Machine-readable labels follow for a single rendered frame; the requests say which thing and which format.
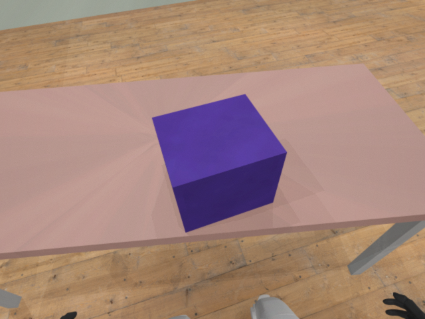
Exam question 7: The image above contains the table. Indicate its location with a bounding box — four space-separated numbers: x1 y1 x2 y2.
0 64 425 308

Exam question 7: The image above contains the robot right thigh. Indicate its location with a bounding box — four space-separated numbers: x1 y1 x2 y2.
250 297 299 319

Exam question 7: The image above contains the robot right hand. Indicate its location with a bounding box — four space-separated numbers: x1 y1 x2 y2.
383 292 425 319

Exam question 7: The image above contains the carton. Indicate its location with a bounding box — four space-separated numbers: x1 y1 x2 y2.
152 94 287 232

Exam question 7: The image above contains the right robot shin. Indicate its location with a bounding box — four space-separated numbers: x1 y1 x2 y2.
258 294 270 300

